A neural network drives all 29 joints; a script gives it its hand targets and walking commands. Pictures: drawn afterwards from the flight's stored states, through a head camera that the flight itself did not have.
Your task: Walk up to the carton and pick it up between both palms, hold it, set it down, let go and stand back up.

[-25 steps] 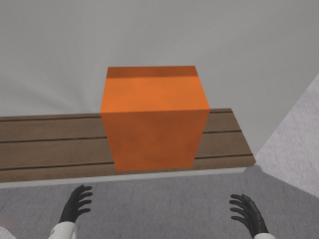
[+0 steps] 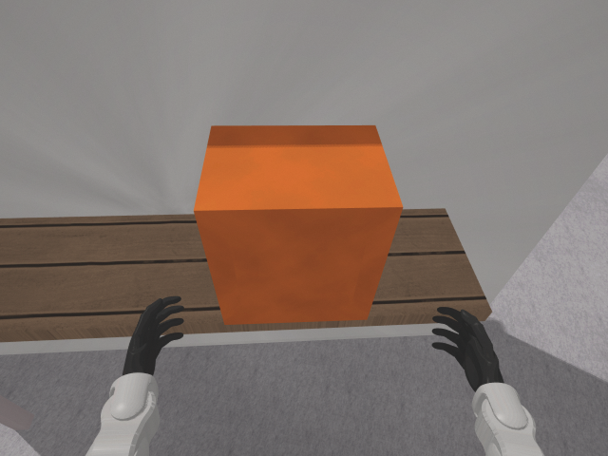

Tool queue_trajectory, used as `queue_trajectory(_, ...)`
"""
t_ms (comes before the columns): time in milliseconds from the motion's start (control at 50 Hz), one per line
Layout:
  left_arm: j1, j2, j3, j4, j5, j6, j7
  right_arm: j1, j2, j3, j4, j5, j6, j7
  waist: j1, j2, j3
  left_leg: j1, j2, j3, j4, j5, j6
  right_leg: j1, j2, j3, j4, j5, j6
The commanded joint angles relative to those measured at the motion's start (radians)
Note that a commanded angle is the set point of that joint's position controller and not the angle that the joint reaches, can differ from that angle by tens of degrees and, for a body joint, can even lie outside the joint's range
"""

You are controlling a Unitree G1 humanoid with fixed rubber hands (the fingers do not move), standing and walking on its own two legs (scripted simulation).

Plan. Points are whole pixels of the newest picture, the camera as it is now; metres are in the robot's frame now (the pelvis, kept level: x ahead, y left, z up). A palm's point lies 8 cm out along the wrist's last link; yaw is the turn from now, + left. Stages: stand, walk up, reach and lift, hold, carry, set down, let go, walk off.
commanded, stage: reach and lift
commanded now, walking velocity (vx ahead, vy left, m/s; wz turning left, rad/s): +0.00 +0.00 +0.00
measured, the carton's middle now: (295, 230) +0.44 +0.03 +0.03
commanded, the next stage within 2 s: none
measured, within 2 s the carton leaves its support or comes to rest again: neither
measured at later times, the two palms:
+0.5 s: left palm (150, 295) +0.30 +0.22 +0.05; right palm (483, 300) +0.31 -0.24 +0.04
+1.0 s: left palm (134, 221) +0.35 +0.23 +0.13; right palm (486, 226) +0.38 -0.23 +0.12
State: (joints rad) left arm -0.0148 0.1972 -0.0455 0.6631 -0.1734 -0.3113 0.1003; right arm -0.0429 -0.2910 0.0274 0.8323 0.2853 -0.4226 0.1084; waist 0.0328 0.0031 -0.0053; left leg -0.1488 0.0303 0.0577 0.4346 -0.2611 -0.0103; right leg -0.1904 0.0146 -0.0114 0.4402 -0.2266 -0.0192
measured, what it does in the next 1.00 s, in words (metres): stands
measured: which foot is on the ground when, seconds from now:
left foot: down 0.00-1.00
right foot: down 0.00-1.00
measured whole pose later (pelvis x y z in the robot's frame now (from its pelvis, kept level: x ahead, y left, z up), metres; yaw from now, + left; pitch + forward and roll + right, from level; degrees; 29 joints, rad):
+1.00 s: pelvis +0.00 +0.00 +0.01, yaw +0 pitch +2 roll +0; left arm -0.48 0.27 0.13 0.33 -0.18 0.44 0.05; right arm -0.53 -0.43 0.00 0.62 0.39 0.17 0.03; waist 0.04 0.00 -0.03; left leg -0.17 0.03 0.04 0.32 -0.19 -0.01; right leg -0.19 0.03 0.00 0.29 -0.14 -0.02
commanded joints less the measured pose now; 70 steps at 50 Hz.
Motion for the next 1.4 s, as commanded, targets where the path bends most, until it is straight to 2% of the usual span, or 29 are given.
queue_trajectory(0, -0.209, 0.097, 0.031, -0.096, -0.018, -0.048, -0.002, -0.216, -0.153, -0.018, -0.095, 0.035, -0.032, -0.005, 0.001, -0.024, -0.156, -0.014, -0.032, -0.034, -0.039, 0.195, -0.016, 0.054, 0.006, 0.058, -0.042, 0.176, -0.008)
queue_trajectory(120, -0.309, 0.112, 0.041, -0.106, -0.037, 0.007, -0.007, -0.31, -0.177, -0.006, -0.109, 0.066, 0.023, -0.018, -0.001, -0.031, -0.205, -0.008, -0.035, -0.036, -0.046, 0.211, -0.011, 0.06, 0.009, 0.056, -0.05, 0.19, -0.003)
queue_trajectory(280, -0.378, 0.113, 0.071, -0.192, -0.024, 0.151, -0.02, -0.375, -0.202, -0.004, -0.186, 0.089, 0.136, -0.035, 0.003, -0.033, -0.244, 0.039, -0.038, -0.038, -0.074, 0.299, -0.015, 0.111, 0.015, 0.051, -0.089, 0.279, 0.005)
queue_trajectory(520, -0.555, 0.135, 0.124, -0.319, -0.002, 0.361, -0.029, -0.535, -0.209, -0.048, -0.297, 0.071, 0.312, -0.061, 0.013, -0.024, -0.258, 0.014, -0.037, -0.021, -0.139, 0.221, 0.005, 0.145, 0.008, 0.058, -0.135, 0.212, 0.011)
queue_trajectory(740, -0.661, 0.16, 0.182, -0.433, 0.006, 0.562, -0.048, -0.68, -0.264, -0.073, -0.35, 0.077, 0.443, -0.086, 0.007, -0.022, -0.332, 0.051, -0.036, -0.014, -0.127, 0.327, -0.006, 0.17, 0.029, 0.038, -0.135, 0.297, 0.021)
queue_trajectory(940, -0.777, 0.2, 0.207, -0.5, -0.012, 0.745, -0.049, -0.82, -0.323, -0.085, -0.367, 0.113, 0.583, -0.082, -0.004, -0.018, -0.381, 0.07, -0.032, -0.023, -0.109, 0.398, -0.018, 0.159, 0.036, 0.025, -0.132, 0.365, 0.023)
queue_trajectory(1100, -0.915, 0.256, 0.222, -0.446, -0.02, 0.809, -0.043, -0.959, -0.356, -0.077, -0.322, 0.138, 0.656, -0.067, -0.003, -0.02, -0.443, 0.012, -0.034, -0.027, -0.103, 0.385, -0.015, 0.176, 0.029, 0.026, -0.115, 0.408, 0.031)
queue_trajectory(1120, -0.747, 0.203, 0.257, -0.442, 0.019, 0.823, -0.044, -0.853, -0.347, -0.004, -0.294, 0.173, 0.665, -0.059, 0.008, -0.078, -0.417, 0.074, -0.04, -0.026, -0.097, 0.413, 0.005, 0.225, 0.039, 0.045, -0.116, 0.435, 0.029)
queue_trajectory(1140, -0.809, 0.246, 0.259, -0.478, 0.014, 0.826, -0.05, -0.902, -0.36, -0.02, -0.326, 0.185, 0.666, -0.065, 0.011, -0.063, -0.439, 0.057, -0.045, -0.023, -0.096, 0.415, -0.002, 0.226, 0.037, 0.043, -0.113, 0.45, 0.036)
queue_trajectory(1180, -0.864, 0.265, 0.252, -0.469, -0.003, 0.841, -0.057, -0.955, -0.371, -0.04, -0.336, 0.18, 0.674, -0.071, -0.003, -0.056, -0.422, 0.013, -0.048, -0.022, -0.104, 0.384, -0.004, 0.226, 0.03, 0.04, -0.107, 0.459, 0.044)
queue_trajectory(1260, -1.011, 0.28, 0.214, -0.449, -0.036, 0.833, -0.032, -1.065, -0.372, -0.079, -0.3, 0.162, 0.688, -0.056, -0.005, -0.012, -0.426, -0.011, -0.04, -0.032, -0.111, 0.284, -0.002, 0.132, 0.026, 0.032, -0.118, 0.333, 0.034)
queue_trajectory(1320, -1.081, 0.285, 0.187, -0.42, -0.048, 0.837, -0.014, -1.121, -0.39, -0.08, -0.249, 0.164, 0.695, -0.042, -0.01, 0.009, -0.475, 0.023, -0.03, -0.043, -0.094, 0.307, -0.006, 0.098, 0.029, 0.022, -0.118, 0.33, 0.026)
queue_trajectory(1380, -1.123, 0.299, 0.183, -0.381, -0.05, 0.854, -0.011, -1.17, -0.416, -0.067, -0.198, 0.173, 0.701, -0.039, -0.011, 0.006, -0.518, 0.042, -0.027, -0.046, -0.077, 0.353, -0.007, 0.107, 0.031, 0.019, -0.112, 0.37, 0.029)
